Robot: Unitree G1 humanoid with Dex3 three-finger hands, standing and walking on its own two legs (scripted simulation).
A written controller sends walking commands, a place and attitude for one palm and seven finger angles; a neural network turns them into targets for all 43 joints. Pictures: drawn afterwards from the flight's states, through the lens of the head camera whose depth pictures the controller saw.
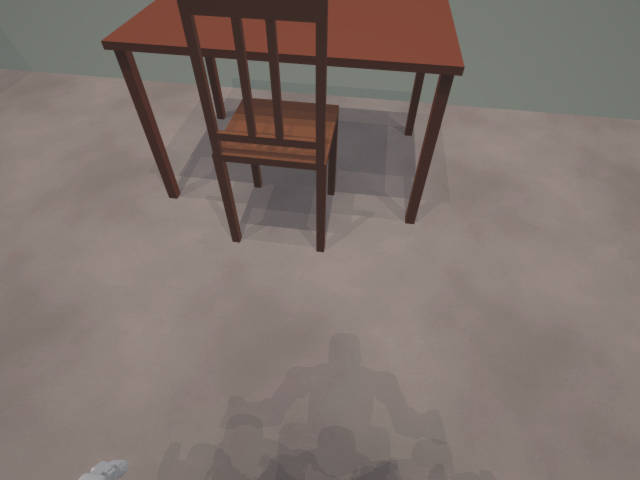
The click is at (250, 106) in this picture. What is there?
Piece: chair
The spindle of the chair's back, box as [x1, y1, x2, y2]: [231, 17, 256, 136]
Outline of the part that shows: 231,17 248,135 254,136 256,131 241,18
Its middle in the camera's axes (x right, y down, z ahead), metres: -0.22 -0.45 +1.12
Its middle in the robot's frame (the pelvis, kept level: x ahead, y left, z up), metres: +1.13 +0.27 -0.05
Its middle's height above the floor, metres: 0.71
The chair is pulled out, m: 0.00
